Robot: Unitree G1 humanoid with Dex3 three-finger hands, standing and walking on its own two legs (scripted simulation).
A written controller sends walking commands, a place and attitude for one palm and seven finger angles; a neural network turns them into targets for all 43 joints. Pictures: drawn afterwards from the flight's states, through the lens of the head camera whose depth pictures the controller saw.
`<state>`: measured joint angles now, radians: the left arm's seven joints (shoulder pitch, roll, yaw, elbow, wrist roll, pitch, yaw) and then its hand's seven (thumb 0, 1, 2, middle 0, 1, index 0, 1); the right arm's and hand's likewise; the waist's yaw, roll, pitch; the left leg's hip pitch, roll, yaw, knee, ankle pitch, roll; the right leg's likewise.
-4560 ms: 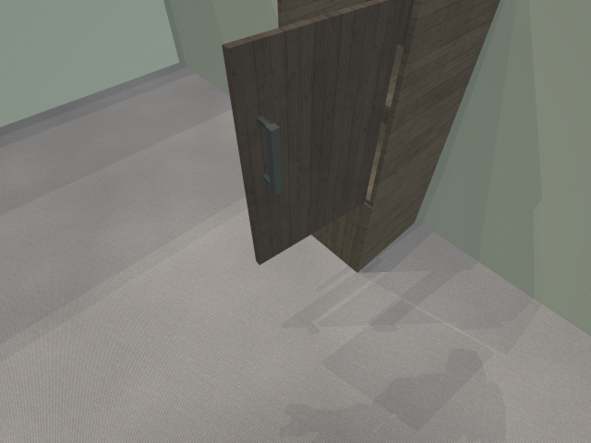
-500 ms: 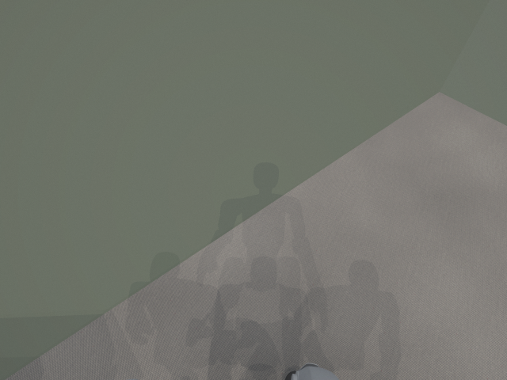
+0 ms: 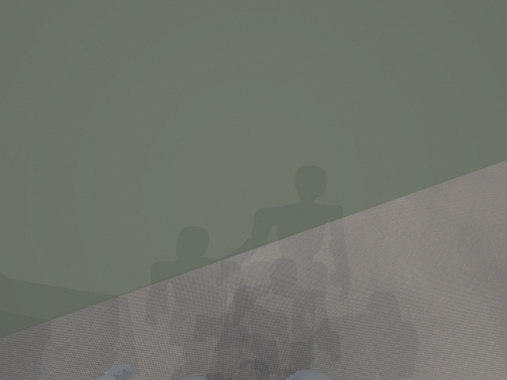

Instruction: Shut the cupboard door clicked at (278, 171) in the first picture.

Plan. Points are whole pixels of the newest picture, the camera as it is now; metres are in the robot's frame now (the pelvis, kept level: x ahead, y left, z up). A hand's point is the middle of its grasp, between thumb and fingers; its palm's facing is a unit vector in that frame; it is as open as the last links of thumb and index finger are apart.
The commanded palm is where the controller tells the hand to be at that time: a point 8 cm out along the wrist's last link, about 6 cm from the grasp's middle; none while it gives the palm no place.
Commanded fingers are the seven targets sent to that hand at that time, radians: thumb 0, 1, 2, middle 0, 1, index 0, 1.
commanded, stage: turn to face it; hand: left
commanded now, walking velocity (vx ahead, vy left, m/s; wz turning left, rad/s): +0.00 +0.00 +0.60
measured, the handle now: out of the picture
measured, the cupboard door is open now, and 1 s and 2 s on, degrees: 84 84 84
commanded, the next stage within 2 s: none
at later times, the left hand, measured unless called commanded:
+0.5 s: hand out of the picture -0.02 +0.15 -0.17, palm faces +0.36 -0.90 -0.23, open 7.4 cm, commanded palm none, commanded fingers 0.00 0.90 0.90 -0.20 -0.30 -0.20 -0.30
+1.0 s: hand out of the picture -0.01 +0.12 -0.15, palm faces +0.60 -0.76 -0.24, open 7.4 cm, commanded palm none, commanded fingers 0.00 0.90 0.90 -0.20 -0.30 -0.20 -0.30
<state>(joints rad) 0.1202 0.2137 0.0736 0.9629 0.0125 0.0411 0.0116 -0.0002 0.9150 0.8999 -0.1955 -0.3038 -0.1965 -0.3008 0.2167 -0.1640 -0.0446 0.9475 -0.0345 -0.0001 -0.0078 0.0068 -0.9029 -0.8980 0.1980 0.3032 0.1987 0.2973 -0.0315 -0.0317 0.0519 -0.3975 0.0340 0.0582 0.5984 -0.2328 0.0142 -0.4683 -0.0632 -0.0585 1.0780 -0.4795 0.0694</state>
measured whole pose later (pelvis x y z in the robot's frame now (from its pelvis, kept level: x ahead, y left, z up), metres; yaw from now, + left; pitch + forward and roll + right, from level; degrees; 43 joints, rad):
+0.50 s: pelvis +0.02 -0.04 +0.00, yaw +20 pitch +1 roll +1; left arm 0.28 0.22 0.04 0.93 0.02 0.01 0.01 0.01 0.90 0.90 -0.20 -0.30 -0.20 -0.30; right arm 0.07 -0.26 -0.06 0.88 -0.02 0.05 0.04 0.01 -0.90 -0.90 0.19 0.30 0.20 0.30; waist 0.02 -0.04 0.10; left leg -0.29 0.02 0.10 0.55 -0.23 -0.01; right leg -0.27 -0.17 -0.24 0.68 -0.39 0.03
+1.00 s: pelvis +0.04 -0.09 +0.01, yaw +39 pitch +0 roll +2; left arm 0.19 0.20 0.03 0.86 0.03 0.02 0.02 0.00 0.90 0.90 -0.20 -0.30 -0.20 -0.30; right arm 0.15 -0.24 -0.08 0.92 -0.01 0.08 0.04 0.01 -0.90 -0.90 0.20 0.30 0.20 0.30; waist -0.02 -0.03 0.11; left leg -0.44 0.01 0.06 0.97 -0.47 -0.06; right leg -0.26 -0.14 -0.14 0.55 -0.28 0.02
